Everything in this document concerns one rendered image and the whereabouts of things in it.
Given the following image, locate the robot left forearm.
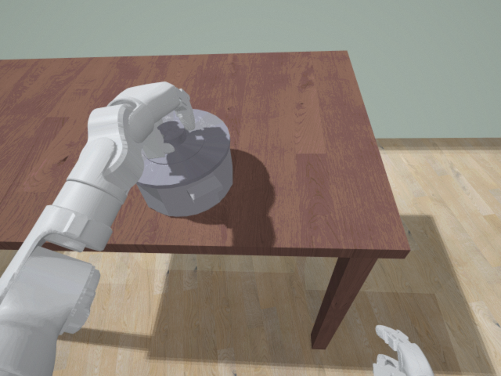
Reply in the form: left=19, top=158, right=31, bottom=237
left=0, top=96, right=154, bottom=305

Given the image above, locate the table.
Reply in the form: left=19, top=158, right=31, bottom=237
left=0, top=50, right=411, bottom=349

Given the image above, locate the pot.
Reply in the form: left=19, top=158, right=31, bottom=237
left=137, top=148, right=232, bottom=217

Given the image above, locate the lid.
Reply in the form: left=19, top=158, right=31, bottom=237
left=136, top=109, right=230, bottom=189

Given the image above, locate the left robot upper arm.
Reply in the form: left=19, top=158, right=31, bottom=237
left=0, top=246, right=100, bottom=376

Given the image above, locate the knob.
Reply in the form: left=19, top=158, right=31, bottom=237
left=157, top=121, right=186, bottom=147

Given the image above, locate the right robot hand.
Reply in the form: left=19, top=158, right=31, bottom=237
left=373, top=325, right=434, bottom=376

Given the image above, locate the left robot hand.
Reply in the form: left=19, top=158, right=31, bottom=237
left=114, top=81, right=195, bottom=159

